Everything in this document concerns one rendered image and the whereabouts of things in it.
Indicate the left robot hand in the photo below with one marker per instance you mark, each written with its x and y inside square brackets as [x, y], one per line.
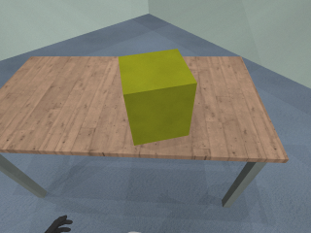
[59, 222]

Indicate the table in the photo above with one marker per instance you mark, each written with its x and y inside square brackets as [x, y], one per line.
[74, 105]

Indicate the carton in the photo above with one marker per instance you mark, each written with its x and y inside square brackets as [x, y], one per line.
[158, 89]

